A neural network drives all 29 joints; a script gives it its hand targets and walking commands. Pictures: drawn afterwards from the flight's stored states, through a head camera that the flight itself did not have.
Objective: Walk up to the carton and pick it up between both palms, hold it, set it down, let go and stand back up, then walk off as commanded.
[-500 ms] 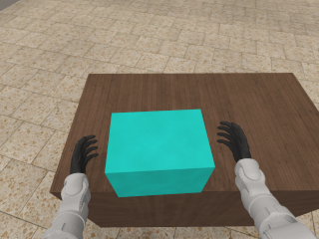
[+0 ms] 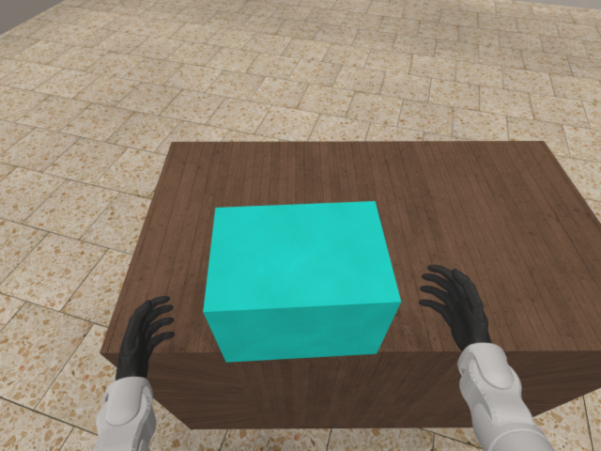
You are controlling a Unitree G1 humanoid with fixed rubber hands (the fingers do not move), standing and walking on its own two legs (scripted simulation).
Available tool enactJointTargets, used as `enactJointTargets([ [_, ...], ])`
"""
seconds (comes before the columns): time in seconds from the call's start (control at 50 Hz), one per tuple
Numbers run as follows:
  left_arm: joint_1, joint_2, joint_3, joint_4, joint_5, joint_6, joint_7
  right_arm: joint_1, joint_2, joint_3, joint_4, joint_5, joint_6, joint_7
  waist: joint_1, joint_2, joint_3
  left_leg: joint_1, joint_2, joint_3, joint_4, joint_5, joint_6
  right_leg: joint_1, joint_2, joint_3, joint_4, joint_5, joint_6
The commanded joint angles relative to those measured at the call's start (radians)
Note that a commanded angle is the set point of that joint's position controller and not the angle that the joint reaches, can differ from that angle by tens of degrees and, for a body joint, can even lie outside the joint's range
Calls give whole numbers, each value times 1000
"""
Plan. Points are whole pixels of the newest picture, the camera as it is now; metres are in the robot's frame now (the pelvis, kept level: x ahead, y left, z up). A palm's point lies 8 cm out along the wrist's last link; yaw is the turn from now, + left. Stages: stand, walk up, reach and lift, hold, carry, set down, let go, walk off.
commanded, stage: set down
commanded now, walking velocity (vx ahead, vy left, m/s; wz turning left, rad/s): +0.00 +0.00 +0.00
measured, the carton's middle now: (298, 283) +0.38 +0.02 -0.03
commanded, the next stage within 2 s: let go in 2.00 s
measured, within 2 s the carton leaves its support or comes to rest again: neither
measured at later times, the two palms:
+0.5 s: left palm (117, 401) +0.20 +0.25 -0.02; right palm (486, 367) +0.25 -0.22 +0.00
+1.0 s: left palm (122, 413) +0.19 +0.25 -0.05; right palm (481, 375) +0.25 -0.22 -0.03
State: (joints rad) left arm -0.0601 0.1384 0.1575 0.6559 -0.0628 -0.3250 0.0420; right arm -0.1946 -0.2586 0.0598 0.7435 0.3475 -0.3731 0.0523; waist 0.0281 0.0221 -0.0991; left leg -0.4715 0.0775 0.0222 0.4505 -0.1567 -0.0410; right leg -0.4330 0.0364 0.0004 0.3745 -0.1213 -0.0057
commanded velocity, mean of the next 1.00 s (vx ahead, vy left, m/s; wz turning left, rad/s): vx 0.00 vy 0.00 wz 0.00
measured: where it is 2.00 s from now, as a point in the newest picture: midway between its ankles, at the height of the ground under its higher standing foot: outside the picture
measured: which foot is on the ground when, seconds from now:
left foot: down 0.00-1.00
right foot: down 0.00-1.00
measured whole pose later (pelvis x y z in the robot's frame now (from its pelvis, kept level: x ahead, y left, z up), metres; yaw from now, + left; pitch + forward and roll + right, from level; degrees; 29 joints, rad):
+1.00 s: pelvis +0.02 +0.00 +0.00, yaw +0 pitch +5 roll -1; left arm 0.20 0.16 0.11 0.49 -0.07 -0.18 0.05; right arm 0.11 -0.26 0.03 0.55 0.19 -0.31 0.06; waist 0.03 0.02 -0.03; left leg -0.32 0.07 0.02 0.44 -0.20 -0.04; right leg -0.29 0.03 0.00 0.37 -0.17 -0.01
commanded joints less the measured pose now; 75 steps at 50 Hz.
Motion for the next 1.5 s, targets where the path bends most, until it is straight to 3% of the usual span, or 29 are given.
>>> enactJointTargets([
  [0.0, 64, 140, -143, -365, -124, -37, 18, 85, -185, -63, -287, -40, -47, 21, -16, -103, -283, 417, -99, 2, -67, 117, 12, 293, 13, -14, -50, -3, -18],
  [0.14, 158, 150, -160, -418, -134, -37, 23, 210, -169, -88, -378, -68, -47, 26, -16, -107, -174, 400, -92, 11, -96, 37, 15, 257, 10, -8, -71, -92, -25],
  [0.38, 194, 127, -166, -393, -104, 12, 38, 272, -145, -99, -369, -103, 3, 38, -10, -93, -69, 417, -83, 28, -145, -77, 13, 212, 9, 1, -95, -209, -31],
  [0.94, 275, 129, -119, -355, -33, 125, -12, 360, -69, -58, -243, -195, 40, -13, -20, -96, -73, 478, -107, 42, -117, 118, 24, 302, -3, 6, -89, 11, -10],
  [1.48, 216, 152, -120, -290, 4, 283, -42, 345, 1, -63, -152, -287, 95, -49, -25, -99, -25, 461, -102, 56, -117, 48, 35, 282, -16, -11, -101, -63, -11],
])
